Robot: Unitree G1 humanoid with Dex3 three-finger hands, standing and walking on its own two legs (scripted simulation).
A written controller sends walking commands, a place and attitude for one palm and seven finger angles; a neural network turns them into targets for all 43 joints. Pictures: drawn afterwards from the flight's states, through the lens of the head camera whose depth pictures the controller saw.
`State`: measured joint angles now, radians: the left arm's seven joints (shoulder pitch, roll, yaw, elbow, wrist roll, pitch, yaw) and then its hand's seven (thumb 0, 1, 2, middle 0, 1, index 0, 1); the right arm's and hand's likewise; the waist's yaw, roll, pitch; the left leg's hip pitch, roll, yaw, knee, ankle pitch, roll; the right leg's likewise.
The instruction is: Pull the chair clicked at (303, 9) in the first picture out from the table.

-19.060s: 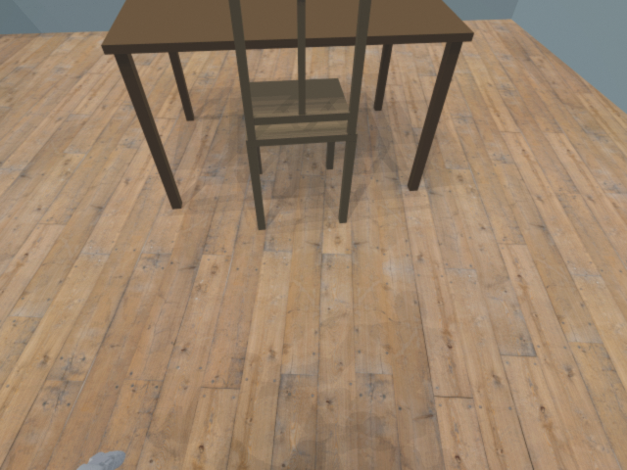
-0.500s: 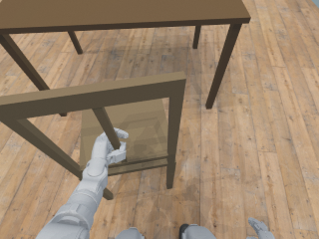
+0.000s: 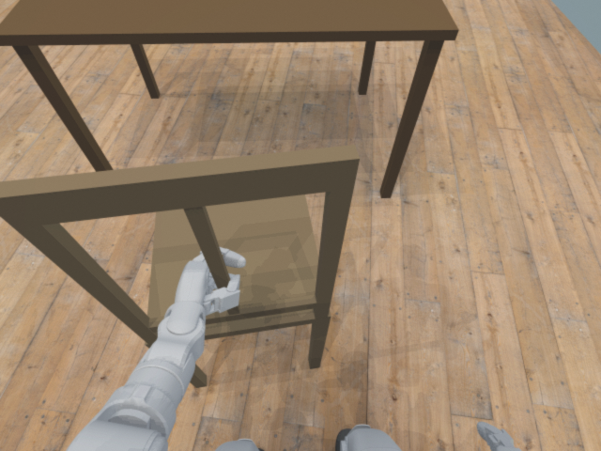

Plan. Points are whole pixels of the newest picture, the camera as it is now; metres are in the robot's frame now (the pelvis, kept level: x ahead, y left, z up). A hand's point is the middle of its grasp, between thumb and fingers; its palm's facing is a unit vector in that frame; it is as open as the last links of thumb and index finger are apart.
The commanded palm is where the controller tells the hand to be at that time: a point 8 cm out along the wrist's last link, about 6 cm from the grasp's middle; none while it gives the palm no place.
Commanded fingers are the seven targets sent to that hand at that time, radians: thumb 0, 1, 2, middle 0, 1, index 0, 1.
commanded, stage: stop walking, hand still on the chair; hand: left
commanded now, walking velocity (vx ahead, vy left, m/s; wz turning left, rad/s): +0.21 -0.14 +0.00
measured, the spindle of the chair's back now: (218, 269) +0.37 +0.13 -0.04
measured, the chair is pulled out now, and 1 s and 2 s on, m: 0.54 0.60 0.60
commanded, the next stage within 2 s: open the thumb and straighten the fingers in 0.94 s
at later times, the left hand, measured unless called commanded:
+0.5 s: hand (230, 331) +0.28 +0.11 -0.06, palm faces +0.01 -0.99 -0.17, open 5.4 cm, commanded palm +0.27 +0.16 -0.04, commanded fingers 0.00 0.90 0.90 -0.50 -1.45 -0.50 -1.45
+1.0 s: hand (230, 331) +0.28 +0.11 -0.06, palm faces +0.00 -0.99 -0.16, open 5.4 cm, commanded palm +0.27 +0.16 -0.04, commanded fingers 0.00 0.90 0.90 -0.50 -1.45 -0.50 -1.45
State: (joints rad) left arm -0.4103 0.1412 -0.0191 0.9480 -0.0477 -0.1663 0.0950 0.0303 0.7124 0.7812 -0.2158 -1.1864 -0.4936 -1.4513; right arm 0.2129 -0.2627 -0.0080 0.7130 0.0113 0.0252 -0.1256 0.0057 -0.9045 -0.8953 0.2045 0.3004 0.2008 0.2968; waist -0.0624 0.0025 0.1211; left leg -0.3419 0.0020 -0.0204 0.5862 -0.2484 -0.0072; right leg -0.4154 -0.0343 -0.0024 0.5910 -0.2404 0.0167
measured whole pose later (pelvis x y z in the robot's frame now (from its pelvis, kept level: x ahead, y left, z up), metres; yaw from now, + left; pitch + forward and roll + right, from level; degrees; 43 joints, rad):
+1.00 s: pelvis +0.02 -0.02 +0.01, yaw -1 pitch -1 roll +0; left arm -0.04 0.13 -0.06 0.66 -0.04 -0.10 0.09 0.06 0.68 0.80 -0.24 -1.20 -0.49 -1.45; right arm 0.20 -0.20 0.03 0.67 0.01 0.01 -0.10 0.01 -0.90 -0.90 0.21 0.30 0.20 0.30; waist -0.02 0.02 0.06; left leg -0.19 0.04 -0.02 0.45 -0.24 -0.04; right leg -0.17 -0.01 -0.02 0.45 -0.25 0.00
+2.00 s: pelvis +0.04 -0.01 -0.03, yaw +1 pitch +10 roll +0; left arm 0.24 0.18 -0.03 0.12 -0.07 0.15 0.05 -0.01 -0.54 0.20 -0.01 -0.02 -0.01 -0.02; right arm 0.25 -0.25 0.01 0.52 0.03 -0.07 -0.08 0.01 -0.90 -0.90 0.20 0.30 0.20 0.30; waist -0.06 0.03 -0.11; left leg -0.60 0.01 -0.05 0.87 -0.44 -0.03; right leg -0.57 -0.04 -0.04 0.86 -0.47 0.01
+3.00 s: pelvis +0.02 -0.01 -0.07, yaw +2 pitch +13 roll -2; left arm 0.78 0.18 -0.01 -0.39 -0.17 -0.32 -0.05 -0.01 -0.54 0.20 0.00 0.00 0.00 0.00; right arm 0.22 -0.18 -0.04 0.49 0.05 -0.12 -0.08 0.01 -0.90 -0.90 0.20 0.30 0.20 0.30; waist 0.00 0.03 -0.18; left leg -0.83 0.01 -0.09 1.14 -0.54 -0.03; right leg -0.77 -0.03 -0.07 1.10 -0.56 0.01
